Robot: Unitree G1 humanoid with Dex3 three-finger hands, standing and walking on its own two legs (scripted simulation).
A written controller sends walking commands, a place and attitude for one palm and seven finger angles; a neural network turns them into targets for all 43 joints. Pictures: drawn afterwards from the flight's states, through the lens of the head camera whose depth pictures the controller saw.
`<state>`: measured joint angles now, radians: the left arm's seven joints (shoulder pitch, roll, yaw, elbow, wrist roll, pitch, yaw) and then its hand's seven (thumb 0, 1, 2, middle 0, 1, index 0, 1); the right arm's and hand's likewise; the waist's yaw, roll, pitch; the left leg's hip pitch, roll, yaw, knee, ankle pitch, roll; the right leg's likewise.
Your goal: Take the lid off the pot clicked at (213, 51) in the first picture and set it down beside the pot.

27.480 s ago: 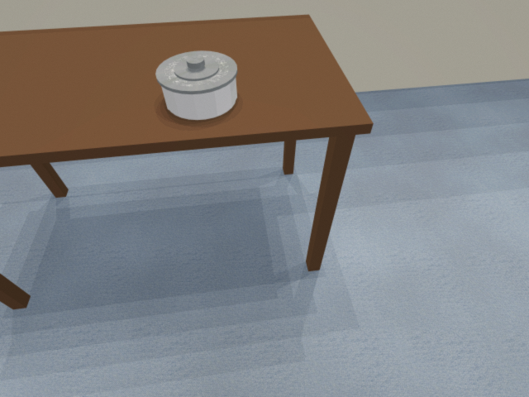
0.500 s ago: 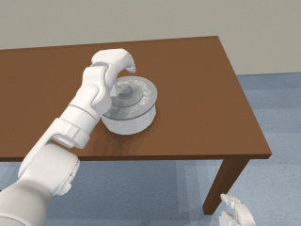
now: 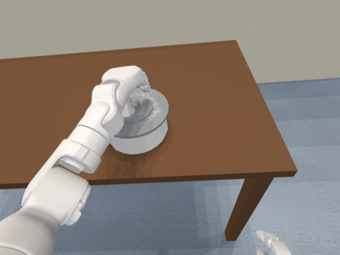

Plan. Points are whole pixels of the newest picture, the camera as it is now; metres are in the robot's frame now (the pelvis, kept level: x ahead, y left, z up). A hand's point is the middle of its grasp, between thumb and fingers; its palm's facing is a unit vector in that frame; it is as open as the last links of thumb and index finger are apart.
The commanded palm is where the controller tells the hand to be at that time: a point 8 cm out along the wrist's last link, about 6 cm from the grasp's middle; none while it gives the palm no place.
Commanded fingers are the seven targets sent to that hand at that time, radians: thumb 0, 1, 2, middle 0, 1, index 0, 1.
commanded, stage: lower the open fingers around the knob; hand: left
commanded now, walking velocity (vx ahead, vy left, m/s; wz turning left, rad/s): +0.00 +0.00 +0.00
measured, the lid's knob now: (132, 104) +0.48 +0.11 +0.11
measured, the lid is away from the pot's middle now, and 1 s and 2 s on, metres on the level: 0.01 0.01 0.00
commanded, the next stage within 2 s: close the fingers and squeeze the knob in 0.68 s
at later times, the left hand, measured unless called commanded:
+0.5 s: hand (128, 102) +0.45 +0.11 +0.14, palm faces -0.30 -0.07 -0.95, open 10.0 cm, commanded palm +0.44 +0.12 +0.20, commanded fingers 0.00 -0.34 1.56 -0.86 -0.08 -0.86 -0.08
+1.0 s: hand (125, 104) +0.45 +0.12 +0.13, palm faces -0.27 -0.08 -0.96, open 9.9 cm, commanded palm +0.43 +0.12 +0.20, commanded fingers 0.00 -0.08 1.17 -0.64 -0.64 -0.64 -0.64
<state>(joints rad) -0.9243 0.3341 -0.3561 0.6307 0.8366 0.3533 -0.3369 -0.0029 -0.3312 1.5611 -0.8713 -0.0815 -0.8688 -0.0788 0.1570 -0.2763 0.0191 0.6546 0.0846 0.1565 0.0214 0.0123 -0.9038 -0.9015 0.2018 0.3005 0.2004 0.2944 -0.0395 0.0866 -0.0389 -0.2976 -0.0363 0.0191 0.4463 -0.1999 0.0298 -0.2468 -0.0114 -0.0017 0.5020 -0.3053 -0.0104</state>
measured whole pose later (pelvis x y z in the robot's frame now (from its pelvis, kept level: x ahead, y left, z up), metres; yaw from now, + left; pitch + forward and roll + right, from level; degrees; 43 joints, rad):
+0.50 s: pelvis +0.01 +0.00 +0.00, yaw +0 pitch +4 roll +1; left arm -0.96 0.32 -0.35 0.75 0.85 0.34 -0.34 0.00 -0.33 1.56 -0.90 -0.10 -0.87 -0.08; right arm 0.17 -0.27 0.02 0.67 0.08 0.15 0.01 0.01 -0.90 -0.90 0.20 0.30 0.20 0.29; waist -0.05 0.08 -0.04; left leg -0.32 -0.04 0.01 0.46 -0.21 0.03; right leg -0.26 -0.01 -0.01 0.50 -0.31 -0.01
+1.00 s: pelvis +0.00 +0.01 +0.00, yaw +0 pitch +4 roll +1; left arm -0.93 0.32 -0.36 0.70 0.85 0.34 -0.31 0.00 -0.20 1.30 -0.73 -0.34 -0.74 -0.34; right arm 0.16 -0.26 0.02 0.65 0.08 0.16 0.02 0.01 -0.90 -0.90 0.20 0.30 0.20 0.29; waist -0.04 0.08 -0.05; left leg -0.33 -0.04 0.02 0.47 -0.21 0.04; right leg -0.27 -0.02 0.00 0.50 -0.31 0.00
